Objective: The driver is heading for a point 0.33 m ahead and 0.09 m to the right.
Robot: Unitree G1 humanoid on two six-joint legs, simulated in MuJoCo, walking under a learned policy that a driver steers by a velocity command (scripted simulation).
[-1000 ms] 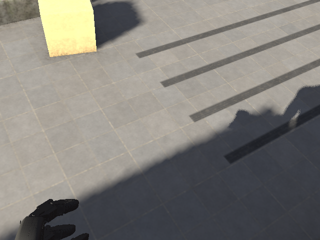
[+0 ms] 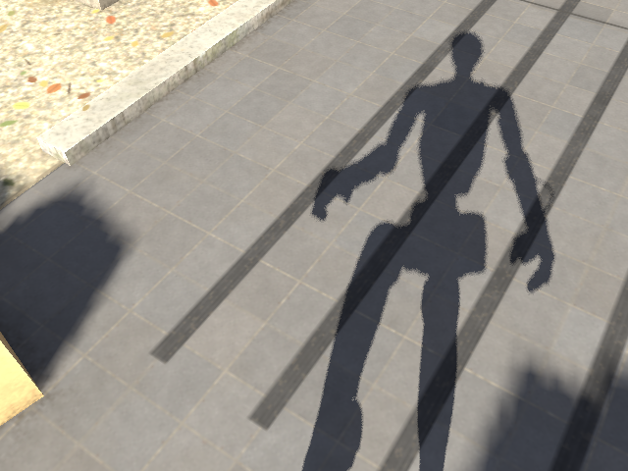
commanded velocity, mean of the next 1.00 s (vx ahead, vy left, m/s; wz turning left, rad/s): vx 0.35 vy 0.00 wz -0.34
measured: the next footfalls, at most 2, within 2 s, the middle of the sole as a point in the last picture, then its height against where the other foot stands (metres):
right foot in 0.20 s outside the picture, level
left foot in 0.68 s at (293, 428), level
